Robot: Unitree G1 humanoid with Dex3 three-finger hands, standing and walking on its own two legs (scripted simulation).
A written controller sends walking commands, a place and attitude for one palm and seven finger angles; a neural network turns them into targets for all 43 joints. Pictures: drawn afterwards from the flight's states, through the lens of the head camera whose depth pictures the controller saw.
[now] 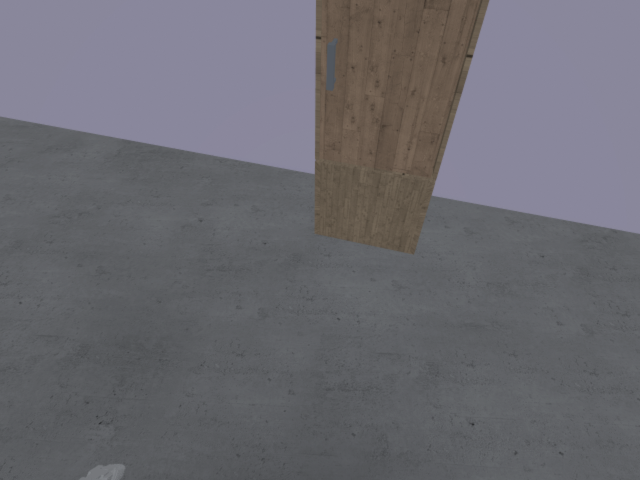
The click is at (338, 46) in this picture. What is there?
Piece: cupboard door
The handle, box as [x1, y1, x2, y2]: [326, 38, 337, 90]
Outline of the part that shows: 335,38 327,45 326,89 332,90 333,83 335,81 334,54 335,44 337,41 337,39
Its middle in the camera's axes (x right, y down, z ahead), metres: +0.03 -0.50 +1.11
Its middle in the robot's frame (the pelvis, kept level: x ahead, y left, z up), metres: +1.17 +0.02 +0.01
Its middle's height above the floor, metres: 0.78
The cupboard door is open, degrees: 0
